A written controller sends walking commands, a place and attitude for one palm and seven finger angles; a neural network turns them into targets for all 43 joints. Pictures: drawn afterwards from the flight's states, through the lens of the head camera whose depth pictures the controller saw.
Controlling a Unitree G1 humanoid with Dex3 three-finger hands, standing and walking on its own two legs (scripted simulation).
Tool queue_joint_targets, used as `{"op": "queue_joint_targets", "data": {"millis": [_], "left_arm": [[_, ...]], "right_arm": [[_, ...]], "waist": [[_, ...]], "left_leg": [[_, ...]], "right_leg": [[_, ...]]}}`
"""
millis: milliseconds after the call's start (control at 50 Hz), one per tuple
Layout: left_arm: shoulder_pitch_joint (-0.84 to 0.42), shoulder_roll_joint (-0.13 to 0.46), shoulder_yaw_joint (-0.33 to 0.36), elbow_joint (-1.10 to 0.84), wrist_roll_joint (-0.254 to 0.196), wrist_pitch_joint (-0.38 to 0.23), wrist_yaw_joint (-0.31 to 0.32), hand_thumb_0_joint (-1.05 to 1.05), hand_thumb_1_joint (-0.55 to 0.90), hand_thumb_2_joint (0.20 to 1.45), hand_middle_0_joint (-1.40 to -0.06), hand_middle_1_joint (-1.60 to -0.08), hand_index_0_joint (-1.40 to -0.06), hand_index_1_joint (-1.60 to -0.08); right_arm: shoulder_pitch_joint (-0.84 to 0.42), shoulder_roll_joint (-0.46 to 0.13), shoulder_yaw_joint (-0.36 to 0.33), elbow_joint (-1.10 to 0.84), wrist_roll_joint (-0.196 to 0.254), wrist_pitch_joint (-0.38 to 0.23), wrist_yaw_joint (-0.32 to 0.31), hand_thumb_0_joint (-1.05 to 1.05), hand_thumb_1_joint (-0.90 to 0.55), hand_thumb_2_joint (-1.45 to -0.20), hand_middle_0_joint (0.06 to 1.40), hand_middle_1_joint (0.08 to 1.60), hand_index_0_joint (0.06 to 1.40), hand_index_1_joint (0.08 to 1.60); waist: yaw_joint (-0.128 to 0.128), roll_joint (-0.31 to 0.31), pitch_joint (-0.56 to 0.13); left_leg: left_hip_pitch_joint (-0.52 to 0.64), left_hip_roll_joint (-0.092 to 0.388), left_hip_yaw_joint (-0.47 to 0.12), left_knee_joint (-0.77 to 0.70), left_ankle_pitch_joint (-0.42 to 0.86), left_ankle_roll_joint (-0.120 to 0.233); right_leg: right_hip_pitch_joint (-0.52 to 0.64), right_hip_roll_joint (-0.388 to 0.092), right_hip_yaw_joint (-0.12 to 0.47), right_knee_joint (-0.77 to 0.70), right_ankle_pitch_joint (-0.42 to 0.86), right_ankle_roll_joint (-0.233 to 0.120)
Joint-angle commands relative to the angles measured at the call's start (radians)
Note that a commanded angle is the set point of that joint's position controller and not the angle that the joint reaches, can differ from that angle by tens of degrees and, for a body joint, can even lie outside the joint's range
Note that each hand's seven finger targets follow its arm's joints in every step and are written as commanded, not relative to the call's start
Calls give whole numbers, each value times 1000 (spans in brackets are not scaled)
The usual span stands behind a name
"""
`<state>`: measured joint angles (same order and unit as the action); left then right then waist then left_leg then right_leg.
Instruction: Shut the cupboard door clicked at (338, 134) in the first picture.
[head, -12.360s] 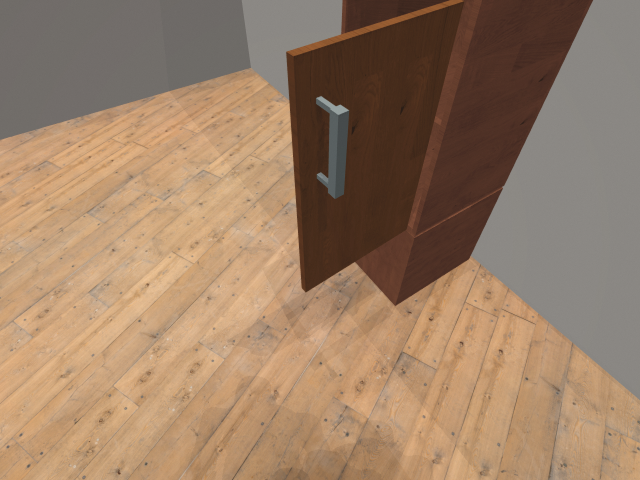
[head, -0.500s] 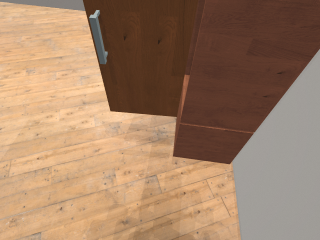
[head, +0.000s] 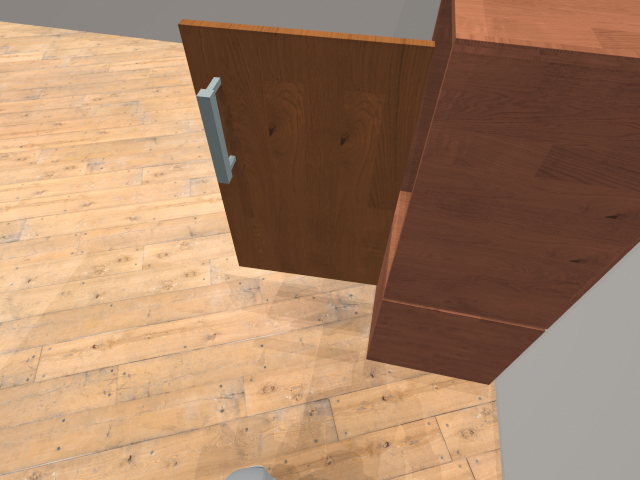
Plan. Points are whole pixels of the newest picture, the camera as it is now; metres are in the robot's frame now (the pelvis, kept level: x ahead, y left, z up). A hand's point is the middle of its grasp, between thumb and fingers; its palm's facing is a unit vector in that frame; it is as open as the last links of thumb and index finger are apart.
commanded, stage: take the last steps up to it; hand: left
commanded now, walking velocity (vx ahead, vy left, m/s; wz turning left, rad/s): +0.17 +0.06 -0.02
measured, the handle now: (220, 133) +0.61 +0.22 +0.08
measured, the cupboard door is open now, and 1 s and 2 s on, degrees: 93 93 93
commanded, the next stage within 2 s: come to a stop and stand still in 0.06 s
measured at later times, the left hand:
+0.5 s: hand (196, 438) +0.20 +0.21 -0.18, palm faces -0.02 -0.97 -0.23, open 7.3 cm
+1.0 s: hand (190, 470) +0.15 +0.21 -0.18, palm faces -0.05 -0.96 -0.27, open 7.4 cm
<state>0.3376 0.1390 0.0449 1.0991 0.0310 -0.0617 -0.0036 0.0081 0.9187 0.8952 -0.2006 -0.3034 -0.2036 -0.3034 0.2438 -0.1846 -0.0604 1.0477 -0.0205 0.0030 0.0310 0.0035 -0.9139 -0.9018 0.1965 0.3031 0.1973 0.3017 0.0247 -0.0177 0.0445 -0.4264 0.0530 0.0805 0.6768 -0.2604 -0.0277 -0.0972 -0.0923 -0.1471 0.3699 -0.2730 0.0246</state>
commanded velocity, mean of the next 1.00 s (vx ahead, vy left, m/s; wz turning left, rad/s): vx -0.09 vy -0.01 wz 0.00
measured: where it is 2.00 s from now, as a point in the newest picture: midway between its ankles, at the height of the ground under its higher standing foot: outside the picture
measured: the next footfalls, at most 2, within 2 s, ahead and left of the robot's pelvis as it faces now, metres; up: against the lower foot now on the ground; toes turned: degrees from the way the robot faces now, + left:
left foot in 0.08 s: +0.13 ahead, +0.14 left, +0.00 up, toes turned +3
right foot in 0.32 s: +0.17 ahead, -0.07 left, +0.00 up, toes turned -5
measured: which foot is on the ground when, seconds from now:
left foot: up 0.00-0.06, down 0.08-1.00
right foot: down 0.00-0.08, up 0.10-0.30, down 0.32-1.00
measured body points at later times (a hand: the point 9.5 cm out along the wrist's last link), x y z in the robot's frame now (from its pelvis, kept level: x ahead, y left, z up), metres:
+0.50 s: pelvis +0.12 +0.02 -0.01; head +0.15 +0.02 +0.44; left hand +0.20 +0.26 -0.16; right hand +0.13 -0.21 -0.17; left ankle +0.10 +0.14 -0.74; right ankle +0.11 -0.08 -0.75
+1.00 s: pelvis +0.10 +0.02 -0.02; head +0.12 +0.00 +0.43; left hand +0.16 +0.26 -0.16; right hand +0.15 -0.21 -0.18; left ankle +0.09 +0.14 -0.75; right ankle +0.06 -0.11 -0.75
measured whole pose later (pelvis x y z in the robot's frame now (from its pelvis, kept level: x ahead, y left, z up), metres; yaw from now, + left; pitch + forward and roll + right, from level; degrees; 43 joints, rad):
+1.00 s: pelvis +0.10 +0.02 -0.02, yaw -3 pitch -1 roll +1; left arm 0.24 0.17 0.01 1.00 0.02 0.01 0.04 0.01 0.91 0.90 -0.20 -0.30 -0.20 -0.30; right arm 0.22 -0.18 -0.03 0.95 -0.01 0.01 -0.02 0.00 -0.91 -0.90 0.20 0.30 0.20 0.30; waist -0.02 0.02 0.06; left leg -0.26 0.04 0.11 0.63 -0.35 0.00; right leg -0.25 -0.03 0.02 0.67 -0.40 0.02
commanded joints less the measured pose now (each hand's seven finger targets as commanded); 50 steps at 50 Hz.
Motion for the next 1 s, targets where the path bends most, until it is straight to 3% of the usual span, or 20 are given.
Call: {"op": "queue_joint_targets", "data": {"millis": [0, 20, 40, 60, 120, 220, 260, 320, 380, 440, 500, 540, 580, 620, 740, 760, 800, 820, 900, 980], "left_arm": [[19, 166, 35, -18, -10, -1, 12, 0, 900, 900, -200, -300, -200, -300], [22, 144, 29, -22, -10, 5, 8, 0, 900, 900, -200, -300, -200, -300], [36, 92, 21, -44, -16, 11, 7, 0, 900, 900, -200, -300, -200, -300], [-5, 60, 10, -86, -14, 10, 11, 0, 900, 900, -200, -300, -200, -300], [-72, 67, 8, -85, -9, 18, 6, 0, 900, 900, -200, -300, -200, -300], [5, 11, -14, -37, -20, 46, 18, 0, 900, 900, -200, -300, -200, -300], [62, 46, -9, -17, -18, 52, 23, 0, 900, 900, -200, -300, -200, -300], [-36, 172, 0, -53, -11, 52, 28, 0, 900, 900, -200, -300, -200, -300], [-47, 185, 10, -60, -20, 43, 41, 0, 900, 900, -200, -300, -200, -300], [-62, 201, 21, -76, -21, 56, 47, 0, 900, 900, -200, -300, -200, -300], [-106, 209, 32, -98, -18, 69, 51, 0, 900, 900, -200, -300, -200, -300], [-127, 194, 34, -115, -22, 75, 48, 0, 900, 900, -200, -300, -200, -300], [-141, 134, 19, -147, -28, 83, 45, 0, 900, 900, -200, -300, -200, -300], [-169, 121, 22, -157, -27, 101, 47, 0, 900, 900, -200, -300, -200, -300], [-169, 90, 16, -159, -24, 94, 32, 0, 900, 900, -200, -300, -200, -300], [-37, 133, 5, -103, -24, 64, 64, 0, 900, 900, -200, -300, -200, -300], [-62, 197, 16, -174, -9, 36, 67, 0, 900, 900, -200, -300, -200, -300], [-78, 206, 3, -186, -9, 23, 63, 0, 900, 900, -200, -300, -200, -300], [-74, 176, -4, -176, -16, 41, 61, 0, 900, 900, -200, -300, -200, -300], [-74, 158, -21, -164, -17, 55, 55, 0, 900, 900, -200, -300, -200, -300]], "right_arm": [[51, -30, 5, -36, -1, -48, -6, 0, -900, -900, 200, 300, 200, 300], [130, -77, -7, -13, -3, -52, -14, 0, -900, -900, 200, 300, 200, 300], [223, -169, -27, -1, -14, -57, -30, 0, -900, -900, 200, 300, 200, 300], [309, -225, -35, 8, -16, -48, -44, 0, -900, -900, 200, 300, 200, 300], [132, -124, -6, -28, -7, -50, -59, 0, -900, -900, 200, 300, 200, 300], [12, -76, 26, -27, -9, -59, -76, 0, -900, -900, 200, 300, 200, 300], [-15, -95, 20, -16, 3, -43, -75, 0, -900, -900, 200, 300, 200, 300], [24, -47, 23, -6, 17, -10, -59, 0, -900, -900, 200, 300, 200, 300], [62, -70, 7, 13, 19, 5, -67, 0, -900, -900, 200, 300, 200, 300], [53, -58, 3, 8, 18, 21, -65, 0, -900, -900, 200, 300, 200, 300], [39, -49, 0, -10, 17, 32, -63, 0, -900, -900, 200, 300, 200, 300], [64, -66, -3, -9, 12, 26, -64, 0, -900, -900, 200, 300, 200, 300], [82, -136, -11, -22, 2, 16, -75, 0, -900, -900, 200, 300, 200, 300], [86, -134, -9, -28, -6, 10, -89, 0, -900, -900, 200, 300, 200, 300], [29, -139, -10, -39, -10, 2, -82, 0, -900, -900, 200, 300, 200, 300], [-61, -206, -32, -81, 17, -7, -67, 0, -900, -900, 200, 300, 200, 300], [34, -74, -4, -152, 9, -7, -45, 0, -900, -900, 200, 300, 200, 300], [40, -16, 16, -167, 2, -10, -43, 0, -900, -900, 200, 300, 200, 300], [66, -107, -3, -143, 10, -13, -51, 0, -900, -900, 200, 300, 200, 300], [-7, -90, 17, -142, 6, -3, -51, 0, -900, -900, 200, 300, 200, 300]], "waist": [[-39, -92, 0], [-70, 31, -33], [-105, 234, -74], [-134, 289, -100], [-65, 212, -19], [3, 84, -39], [30, 62, -82], [-22, -15, 8], [-33, -171, -138], [-20, -124, -109], [-19, -132, -74], [-31, -34, -98], [-41, 227, -97], [-46, 187, -63], [-34, 187, -67], [22, 147, -162], [-38, -61, -134], [-49, 29, -130], [-53, -29, -168], [-35, 4, 23]], "left_leg": [[249, -48, 62, -221, 92, 10], [385, -5, 6, -236, 100, 30], [501, 196, -244, -291, 115, 117], [512, 343, -430, -394, 133, 218], [284, 300, -329, -445, 9, 231], [150, 223, -84, -355, 528, 175], [149, 182, -61, -288, 392, 129], [138, 31, -26, -248, 17, 23], [226, 23, 5, -139, 182, 7], [164, -3, 7, -74, 62, -7], [135, -10, -10, -101, -64, -11], [247, 56, -46, -209, 324, 11], [316, 249, -231, -289, 839, 147], [280, 304, -259, -297, 857, 252], [321, 222, -160, -283, 690, 193], [391, 210, -118, -43, 775, 119], [111, 32, -9, 33, 66, 36], [135, -17, -18, -59, -98, 19], [311, 75, -52, -75, 471, 75], [207, 58, -62, -179, 151, 65]], "right_leg": [[-139, -161, 83, -14, 130, -95], [-231, -110, 51, 132, 72, -72], [-389, -3, -28, 354, -130, -32], [-477, 64, -12, 615, -354, -26], [-510, -28, 121, 813, -208, -51], [-166, -3, 98, 354, -98, -16], [-52, 18, 86, 164, 81, -10], [-153, -124, 252, 27, 305, -95], [-37, -155, 241, 115, 789, -127], [-5, -185, 240, 120, 891, -157], [-21, -204, 260, 110, 808, -190], [-88, -126, 190, 177, 641, -119], [-206, 38, 79, 362, 49, -18], [-282, 73, 176, 610, -316, -25], [-221, 70, 119, 365, -194, -22], [-248, 19, 182, 205, -32, -34], [-98, -132, 384, 118, 498, -129], [-79, -166, 357, 151, 689, -167], [-129, 8, 195, 262, 462, -54], [-215, 22, 235, 136, 125, -61]]}}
